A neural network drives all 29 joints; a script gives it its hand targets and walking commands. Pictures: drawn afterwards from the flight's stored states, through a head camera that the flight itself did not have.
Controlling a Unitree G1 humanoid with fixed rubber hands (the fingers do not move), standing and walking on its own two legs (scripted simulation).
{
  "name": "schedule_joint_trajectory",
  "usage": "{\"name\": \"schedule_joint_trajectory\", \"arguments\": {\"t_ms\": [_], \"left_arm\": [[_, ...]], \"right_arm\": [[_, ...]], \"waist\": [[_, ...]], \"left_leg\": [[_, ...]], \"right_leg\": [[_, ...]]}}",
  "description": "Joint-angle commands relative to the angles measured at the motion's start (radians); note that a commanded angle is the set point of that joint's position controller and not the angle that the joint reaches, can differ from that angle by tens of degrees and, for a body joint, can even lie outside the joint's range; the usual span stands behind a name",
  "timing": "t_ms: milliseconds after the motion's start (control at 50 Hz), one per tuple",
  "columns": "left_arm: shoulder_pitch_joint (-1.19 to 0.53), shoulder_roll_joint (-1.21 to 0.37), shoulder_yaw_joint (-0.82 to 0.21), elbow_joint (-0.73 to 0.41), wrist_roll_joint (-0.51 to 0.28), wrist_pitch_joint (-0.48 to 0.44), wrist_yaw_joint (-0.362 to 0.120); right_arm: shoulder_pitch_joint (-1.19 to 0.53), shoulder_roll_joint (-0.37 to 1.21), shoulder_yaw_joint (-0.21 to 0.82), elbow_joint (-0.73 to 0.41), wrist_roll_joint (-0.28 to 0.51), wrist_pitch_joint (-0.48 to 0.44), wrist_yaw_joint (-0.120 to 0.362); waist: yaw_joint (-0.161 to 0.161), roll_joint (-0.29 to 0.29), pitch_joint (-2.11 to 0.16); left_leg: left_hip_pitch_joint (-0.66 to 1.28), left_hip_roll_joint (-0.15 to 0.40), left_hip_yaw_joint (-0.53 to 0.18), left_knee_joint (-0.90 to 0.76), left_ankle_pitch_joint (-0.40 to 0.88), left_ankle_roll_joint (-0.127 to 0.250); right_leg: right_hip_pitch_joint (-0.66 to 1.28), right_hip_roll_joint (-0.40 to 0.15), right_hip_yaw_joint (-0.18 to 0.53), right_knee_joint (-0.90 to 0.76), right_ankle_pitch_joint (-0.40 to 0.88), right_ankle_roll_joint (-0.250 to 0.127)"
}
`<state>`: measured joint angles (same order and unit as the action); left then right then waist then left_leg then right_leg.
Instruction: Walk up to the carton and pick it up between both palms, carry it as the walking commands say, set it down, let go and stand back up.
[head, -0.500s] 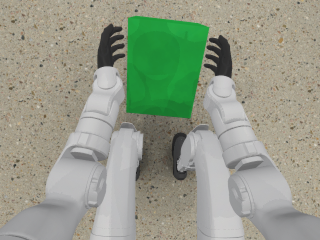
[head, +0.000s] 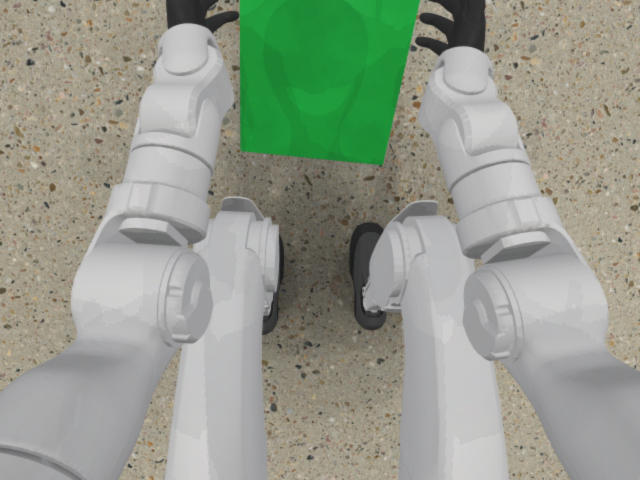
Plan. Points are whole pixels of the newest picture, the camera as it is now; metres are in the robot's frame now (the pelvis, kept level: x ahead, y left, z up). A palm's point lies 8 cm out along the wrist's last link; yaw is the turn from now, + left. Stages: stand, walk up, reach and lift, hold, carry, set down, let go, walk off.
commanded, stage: set down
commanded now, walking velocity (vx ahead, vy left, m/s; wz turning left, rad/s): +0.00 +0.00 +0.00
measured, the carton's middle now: (322, 45) +0.54 +0.02 -0.25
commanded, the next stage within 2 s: none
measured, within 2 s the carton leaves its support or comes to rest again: rests again in 1.84 s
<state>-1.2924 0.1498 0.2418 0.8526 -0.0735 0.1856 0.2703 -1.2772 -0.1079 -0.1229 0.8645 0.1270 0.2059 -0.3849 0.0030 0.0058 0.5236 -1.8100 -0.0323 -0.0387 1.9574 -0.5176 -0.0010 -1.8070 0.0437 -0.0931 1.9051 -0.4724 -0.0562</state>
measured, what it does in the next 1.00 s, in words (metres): lowers itself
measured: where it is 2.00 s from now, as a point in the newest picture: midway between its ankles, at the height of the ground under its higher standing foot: (316, 296)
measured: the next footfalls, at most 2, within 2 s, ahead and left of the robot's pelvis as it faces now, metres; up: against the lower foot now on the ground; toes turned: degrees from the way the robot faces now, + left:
none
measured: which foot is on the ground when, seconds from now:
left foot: down 0.00-1.00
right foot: down 0.00-1.00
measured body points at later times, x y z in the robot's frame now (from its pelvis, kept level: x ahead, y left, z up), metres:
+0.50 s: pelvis +0.03 +0.00 -0.06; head +0.38 +0.01 +0.20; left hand +0.57 +0.15 -0.22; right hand +0.56 -0.12 -0.23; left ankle +0.15 +0.12 -0.42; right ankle +0.16 -0.09 -0.42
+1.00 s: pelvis +0.04 +0.01 -0.10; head +0.41 +0.02 +0.15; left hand +0.61 +0.17 -0.26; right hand +0.61 -0.11 -0.26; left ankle +0.15 +0.12 -0.42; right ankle +0.16 -0.09 -0.42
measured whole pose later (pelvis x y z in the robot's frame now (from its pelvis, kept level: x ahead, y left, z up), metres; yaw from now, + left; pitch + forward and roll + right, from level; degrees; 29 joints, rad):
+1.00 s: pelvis +0.04 +0.01 -0.10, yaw +0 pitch +32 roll -2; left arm -1.49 0.27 0.28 1.02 -0.04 0.20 0.06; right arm -1.50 -0.22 -0.17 1.06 0.13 0.19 -0.14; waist 0.00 0.00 0.45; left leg -2.20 -0.04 -0.01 2.28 -0.63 0.01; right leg -2.20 0.06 -0.09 2.23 -0.58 -0.04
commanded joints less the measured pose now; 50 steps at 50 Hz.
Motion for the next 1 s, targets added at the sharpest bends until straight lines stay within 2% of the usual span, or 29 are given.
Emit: {"name": "schedule_joint_trajectory", "arguments": {"t_ms": [0, 40, 60, 80, 100, 120, 140, 180, 240, 280, 300, 340, 360, 400, 420, 440, 460, 520, 540, 600, 640, 660, 680, 740, 860, 900, 920, 960, 980], "left_arm": [[-0.78, -0.799, -0.353, 0.011, 0.006, -0.013, -0.316], [-0.787, -0.775, -0.321, -0.038, 0.042, -0.015, -0.343], [-0.763, -0.81, -0.299, 0.06, 0.061, 0.0, -0.355], [-0.799, -0.793, -0.302, -0.008, 0.053, -0.004, -0.369], [-0.846, -0.759, -0.302, -0.019, 0.041, -0.001, -0.382], [-0.853, -0.773, -0.34, -0.018, 0.042, 0.004, -0.379], [-0.868, -0.798, -0.351, -0.038, 0.011, 0.006, -0.387], [-0.836, -0.838, -0.355, -0.052, 0.026, 0.015, -0.394], [-0.842, -0.831, -0.352, -0.05, 0.027, 0.021, -0.418], [-0.867, -0.846, -0.446, -0.178, -0.011, 0.004, -0.4], [-0.81, -0.874, -0.422, -0.081, -0.017, 0.013, -0.4], [-0.791, -0.886, -0.468, -0.144, -0.074, 0.002, -0.392], [-0.827, -0.885, -0.497, -0.14, -0.097, -0.005, -0.389], [-0.735, -0.888, -0.426, -0.03, -0.05, -0.002, -0.405], [-0.742, -0.937, -0.418, -0.053, -0.067, -0.008, -0.41], [-0.773, -0.878, -0.378, -0.088, -0.035, -0.016, -0.418], [-0.751, -0.886, -0.358, 0.004, -0.024, -0.01, -0.425], [-0.738, -0.897, -0.395, -0.036, -0.043, -0.02, -0.437], [-0.704, -0.879, -0.338, 0.097, -0.003, -0.004, -0.432], [-0.707, -0.801, -0.289, 0.115, 0.039, -0.011, -0.46], [-0.699, -0.808, -0.263, 0.103, 0.032, -0.026, -0.464], [-0.711, -0.793, -0.249, 0.14, 0.036, -0.014, -0.468], [-0.73, -0.761, -0.254, 0.123, 0.038, -0.021, -0.476], [-0.704, -0.751, -0.247, 0.094, 0.052, -0.026, -0.474], [-0.671, -0.843, -0.288, 0.11, 0.025, -0.006, -0.484], [-0.614, -0.891, -0.273, 0.143, 0.02, 0.0, -0.493], [-0.636, -0.866, -0.302, 0.101, 0.008, -0.005, -0.486], [-0.599, -0.854, -0.249, 0.183, 0.054, 0.013, -0.484], [-0.633, -0.866, -0.31, 0.096, 0.008, -0.005, -0.478]], "right_arm": [[-0.92, 0.802, 0.331, -0.22, 0.034, -0.052, 0.328], [-0.89, 0.87, 0.35, -0.171, 0.029, -0.034, 0.362], [-0.911, 0.839, 0.317, -0.131, 0.024, -0.032, 0.369], [-0.931, 0.866, 0.312, -0.145, 0.039, -0.03, 0.376], [-0.951, 0.831, 0.287, -0.145, 0.003, -0.022, 0.375], [-0.944, 0.862, 0.317, -0.157, 0.019, -0.025, 0.373], [-0.961, 0.855, 0.336, -0.195, 0.035, -0.027, 0.375], [-1.002, 0.914, 0.382, -0.213, 0.067, -0.014, 0.379], [-0.944, 0.93, 0.349, -0.174, 0.046, -0.007, 0.405], [-1.015, 0.951, 0.428, -0.334, 0.116, -0.023, 0.398], [-1.007, 0.919, 0.435, -0.334, 0.117, -0.028, 0.396], [-1.062, 0.927, 0.479, -0.433, 0.144, -0.053, 0.379], [-0.982, 0.945, 0.455, -0.356, 0.154, -0.043, 0.383], [-0.907, 0.966, 0.404, -0.206, 0.135, -0.039, 0.404], [-0.939, 0.961, 0.423, -0.263, 0.128, -0.043, 0.416], [-0.929, 0.976, 0.392, -0.206, 0.133, -0.038, 0.423], [-0.874, 0.919, 0.341, -0.114, 0.086, -0.039, 0.425], [-0.919, 0.91, 0.387, -0.255, 0.11, -0.066, 0.434], [-0.927, 0.858, 0.332, -0.165, 0.088, -0.068, 0.436], [-0.826, 0.879, 0.29, -0.043, 0.039, -0.055, 0.452], [-0.855, 0.868, 0.297, -0.16, 0.038, -0.07, 0.448], [-0.799, 0.829, 0.247, -0.026, 0.007, -0.057, 0.451], [-0.748, 0.854, 0.223, 0.03, 0.009, -0.049, 0.454], [-0.763, 0.84, 0.228, -0.022, 0.006, -0.058, 0.469], [-0.702, 0.821, 0.203, -0.014, -0.012, -0.052, 0.482], [-0.671, 0.81, 0.193, 0.021, -0.023, -0.054, 0.498], [-0.663, 0.863, 0.22, -0.014, -0.011, -0.046, 0.501], [-0.715, 0.865, 0.221, -0.013, 0.018, -0.046, 0.511], [-0.708, 0.85, 0.232, -0.045, 0.028, -0.056, 0.503]], "waist": [[0.087, -0.016, -1.631], [0.14, -0.01, -1.616], [0.125, -0.007, -1.607], [0.133, 0.002, -1.607], [0.085, -0.061, -1.605], [0.084, -0.013, -1.642], [0.087, -0.058, -1.716], [0.136, -0.032, -1.738], [0.114, -0.073, -1.698], [0.142, -0.011, -1.889], [0.129, -0.017, -1.858], [0.103, -0.05, -1.984], [0.085, -0.053, -2.002], [0.128, -0.055, -1.709], [0.104, -0.053, -1.739], [0.131, -0.056, -1.675], [0.099, -0.052, -1.559], [0.107, -0.036, -1.584], [0.099, -0.027, -1.468], [0.093, -0.044, -1.248], [0.098, -0.067, -1.328], [0.056, -0.038, -1.205], [0.066, -0.037, -1.192], [0.096, -0.057, -1.183], [0.009, -0.022, -1.219], [0.01, 0.005, -1.208], [0.011, -0.051, -1.24], [0.078, 0.01, -1.217], [0.026, 0.005, -1.277]], "left_leg": [[0.317, -0.109, 0.097, -0.147, 0.031, 0.031], [0.279, -0.114, 0.114, -0.117, 0.087, 0.035], [0.298, -0.11, 0.092, -0.108, 0.067, 0.035], [0.283, -0.11, 0.098, -0.102, 0.077, 0.035], [0.253, -0.116, 0.089, -0.08, 0.066, 0.041], [0.26, -0.107, 0.108, -0.072, 0.065, 0.036], [0.3, -0.111, 0.101, -0.065, 0.108, 0.029], [0.242, -0.11, 0.11, -0.045, 0.13, 0.045], [0.253, -0.108, 0.107, -0.023, 0.115, 0.042], [0.334, -0.109, 0.115, 0.009, 0.232, 0.04], [0.323, -0.114, 0.116, 0.016, 0.252, 0.039], [0.333, -0.122, 0.114, 0.049, 0.31, 0.04], [0.366, -0.119, 0.113, 0.049, 0.329, 0.031], [0.212, -0.111, 0.102, 0.03, 0.248, 0.036], [0.265, -0.114, 0.104, 0.051, 0.271, 0.049], [0.218, -0.106, 0.106, 0.066, 0.272, 0.049], [0.154, -0.112, 0.117, 0.057, 0.194, 0.036], [0.157, -0.11, 0.093, 0.078, 0.273, 0.048], [0.131, -0.105, 0.099, 0.072, 0.2, 0.045], [0.021, -0.099, 0.088, 0.107, 0.183, 0.054], [-0.006, -0.118, 0.095, 0.118, 0.18, 0.058], [-0.044, -0.112, 0.08, 0.109, 0.145, 0.057], [-0.073, -0.105, 0.086, 0.12, 0.114, 0.055], [-0.056, -0.103, 0.093, 0.13, 0.153, 0.052], [-0.003, -0.101, 0.058, 0.151, 0.214, 0.044], [0.036, -0.111, 0.047, 0.147, 0.293, 0.039], [0.042, -0.101, 0.04, 0.161, 0.272, 0.048], [0.069, -0.112, 0.057, 0.137, 0.278, 0.046], [0.085, -0.091, 0.042, 0.175, 0.299, 0.049]], "right_leg": [[0.547, 0.139, 0.154, -0.135, -0.03, 0.039], [0.558, 0.144, 0.182, -0.13, 0.024, 0.049], [0.538, 0.14, 0.168, -0.101, -0.016, 0.05], [0.544, 0.141, 0.169, -0.096, -0.002, 0.055], [0.548, 0.138, 0.16, -0.08, -0.004, 0.052], [0.538, 0.14, 0.159, -0.086, -0.008, 0.053], [0.608, 0.136, 0.147, -0.059, 0.048, 0.054], [0.635, 0.131, 0.186, -0.047, 0.071, 0.053], [0.573, 0.142, 0.16, -0.025, 0.072, 0.056], [0.63, 0.148, 0.152, 0.026, 0.205, 0.053], [0.62, 0.138, 0.14, 0.026, 0.226, 0.057], [0.714, 0.139, 0.137, 0.048, 0.337, 0.064], [0.712, 0.139, 0.123, 0.075, 0.379, 0.059], [0.585, 0.139, 0.132, 0.068, 0.313, 0.055], [0.568, 0.141, 0.138, 0.076, 0.295, 0.059], [0.541, 0.141, 0.151, 0.068, 0.306, 0.06], [0.482, 0.137, 0.131, 0.052, 0.224, 0.068], [0.488, 0.137, 0.141, 0.106, 0.321, 0.047], [0.428, 0.133, 0.119, 0.104, 0.234, 0.058], [0.337, 0.132, 0.149, 0.11, 0.232, 0.063], [0.423, 0.132, 0.147, 0.134, 0.271, 0.059], [0.332, 0.126, 0.148, 0.12, 0.217, 0.054], [0.335, 0.122, 0.149, 0.126, 0.203, 0.056], [0.317, 0.128, 0.146, 0.149, 0.231, 0.049], [0.26, 0.134, 0.12, 0.184, 0.26, 0.035], [0.186, 0.129, 0.103, 0.199, 0.279, 0.031], [0.218, 0.127, 0.106, 0.202, 0.292, 0.029], [0.204, 0.121, 0.094, 0.21, 0.268, 0.045], [0.145, 0.121, 0.103, 0.222, 0.266, 0.028]]}}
